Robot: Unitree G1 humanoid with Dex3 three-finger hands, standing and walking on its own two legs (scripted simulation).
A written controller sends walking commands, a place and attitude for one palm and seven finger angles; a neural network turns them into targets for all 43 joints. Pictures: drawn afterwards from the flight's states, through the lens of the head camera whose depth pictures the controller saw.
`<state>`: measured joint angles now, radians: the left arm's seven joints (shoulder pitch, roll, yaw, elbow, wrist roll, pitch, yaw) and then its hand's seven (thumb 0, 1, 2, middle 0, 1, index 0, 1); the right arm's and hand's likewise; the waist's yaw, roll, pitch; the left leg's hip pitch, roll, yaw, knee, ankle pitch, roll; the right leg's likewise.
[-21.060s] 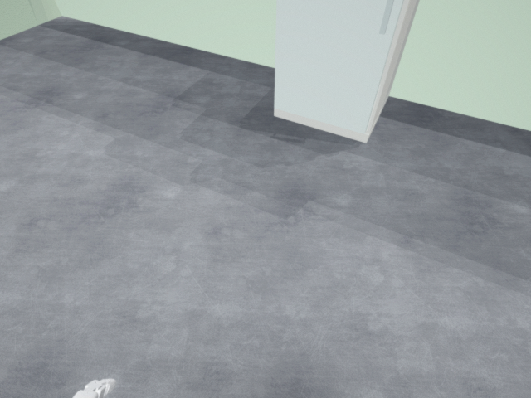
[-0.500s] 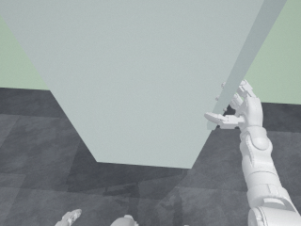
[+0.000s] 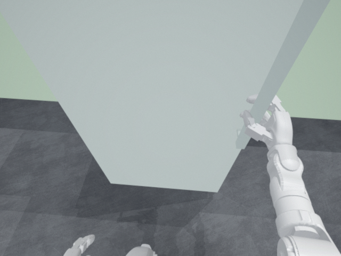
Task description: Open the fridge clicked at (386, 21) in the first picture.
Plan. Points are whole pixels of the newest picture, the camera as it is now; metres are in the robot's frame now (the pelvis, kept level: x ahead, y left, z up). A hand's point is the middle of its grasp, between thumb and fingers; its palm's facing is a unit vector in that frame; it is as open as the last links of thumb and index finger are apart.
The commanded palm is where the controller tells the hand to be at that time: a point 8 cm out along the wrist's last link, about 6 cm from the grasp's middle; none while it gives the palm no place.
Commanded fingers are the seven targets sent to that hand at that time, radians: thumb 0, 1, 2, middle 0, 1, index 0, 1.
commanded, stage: grip the handle and tug to test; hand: right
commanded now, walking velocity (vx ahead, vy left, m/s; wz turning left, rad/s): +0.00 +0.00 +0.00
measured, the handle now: (267, 82) +0.47 -0.15 +0.16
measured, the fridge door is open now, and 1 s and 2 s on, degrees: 0 1 24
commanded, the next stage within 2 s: pull the door a little, standing still in 0.56 s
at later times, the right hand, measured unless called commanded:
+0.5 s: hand (248, 125) +0.41 -0.13 +0.08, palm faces -0.05 +1.00 +0.00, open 5.9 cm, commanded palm +0.37 -0.19 +0.08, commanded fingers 0.00 -0.90 -0.90 0.45 1.40 0.45 1.40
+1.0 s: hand (248, 128) +0.40 -0.13 +0.08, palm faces -0.04 +1.00 +0.01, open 6.1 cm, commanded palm +0.34 -0.18 +0.08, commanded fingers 0.00 -0.90 -0.90 0.45 1.40 0.45 1.40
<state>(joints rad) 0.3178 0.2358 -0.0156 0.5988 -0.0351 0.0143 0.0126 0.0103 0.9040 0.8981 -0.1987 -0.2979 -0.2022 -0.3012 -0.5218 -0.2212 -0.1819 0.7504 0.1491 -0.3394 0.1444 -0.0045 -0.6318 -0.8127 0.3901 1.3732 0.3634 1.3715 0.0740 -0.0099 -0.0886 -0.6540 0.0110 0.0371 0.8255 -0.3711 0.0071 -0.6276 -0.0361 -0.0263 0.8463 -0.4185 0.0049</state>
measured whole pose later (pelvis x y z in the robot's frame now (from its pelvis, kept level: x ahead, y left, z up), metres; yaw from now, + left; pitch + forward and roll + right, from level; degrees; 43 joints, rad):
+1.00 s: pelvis +0.05 +0.00 +0.01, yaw +2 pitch +12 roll +0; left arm 0.30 0.22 0.00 0.52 -0.02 0.01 -0.03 0.01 0.90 0.90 -0.20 -0.30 -0.20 -0.30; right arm -0.17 -0.17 -0.12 0.31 0.18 -0.21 0.08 0.01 -0.73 -0.77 0.27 1.39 0.28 1.38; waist 0.06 -0.02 -0.12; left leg -0.56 0.00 0.01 0.76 -0.40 0.00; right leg -0.52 -0.04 -0.05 0.77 -0.45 0.00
